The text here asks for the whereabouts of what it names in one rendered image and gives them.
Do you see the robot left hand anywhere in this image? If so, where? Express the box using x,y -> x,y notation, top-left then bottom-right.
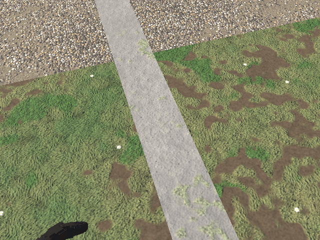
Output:
36,221 -> 88,240

